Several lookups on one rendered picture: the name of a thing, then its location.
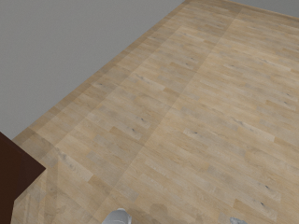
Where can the cupboard door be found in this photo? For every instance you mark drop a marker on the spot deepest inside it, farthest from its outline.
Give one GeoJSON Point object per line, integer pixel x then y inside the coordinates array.
{"type": "Point", "coordinates": [10, 164]}

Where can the left robot thigh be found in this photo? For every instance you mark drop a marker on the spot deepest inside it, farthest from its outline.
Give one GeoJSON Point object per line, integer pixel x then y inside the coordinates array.
{"type": "Point", "coordinates": [118, 217]}

